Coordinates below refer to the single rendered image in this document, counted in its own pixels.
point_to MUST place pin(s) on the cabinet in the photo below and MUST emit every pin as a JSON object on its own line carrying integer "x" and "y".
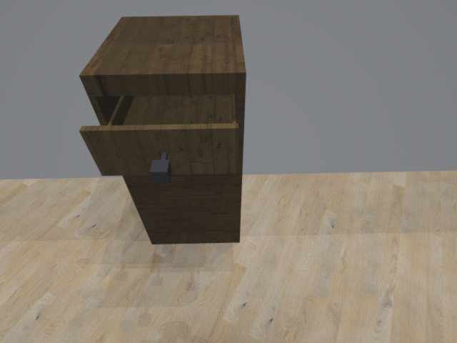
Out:
{"x": 176, "y": 55}

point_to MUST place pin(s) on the drawer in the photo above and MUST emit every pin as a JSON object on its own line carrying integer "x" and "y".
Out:
{"x": 198, "y": 132}

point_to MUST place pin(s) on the handle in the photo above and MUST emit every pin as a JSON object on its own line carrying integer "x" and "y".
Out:
{"x": 161, "y": 170}

